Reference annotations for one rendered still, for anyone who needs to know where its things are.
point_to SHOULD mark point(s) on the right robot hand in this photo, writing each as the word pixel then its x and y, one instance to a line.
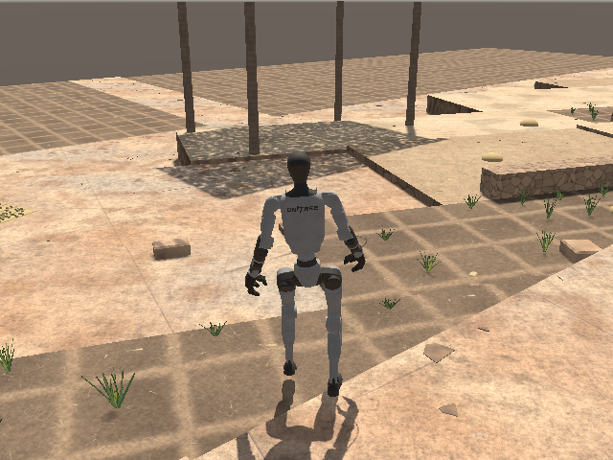
pixel 361 261

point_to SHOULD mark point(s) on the left robot hand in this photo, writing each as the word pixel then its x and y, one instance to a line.
pixel 250 282

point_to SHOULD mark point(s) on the right robot upper arm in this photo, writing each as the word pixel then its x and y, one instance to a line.
pixel 332 200

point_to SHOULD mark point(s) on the robot right forearm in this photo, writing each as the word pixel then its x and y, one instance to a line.
pixel 354 245

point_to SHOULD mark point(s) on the robot right shin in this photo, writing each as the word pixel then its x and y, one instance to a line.
pixel 334 350

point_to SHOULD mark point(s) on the robot left forearm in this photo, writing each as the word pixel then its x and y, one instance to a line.
pixel 258 259

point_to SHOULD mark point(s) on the robot left thigh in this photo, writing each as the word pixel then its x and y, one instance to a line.
pixel 287 284

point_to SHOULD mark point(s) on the left robot upper arm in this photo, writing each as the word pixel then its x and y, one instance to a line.
pixel 271 205

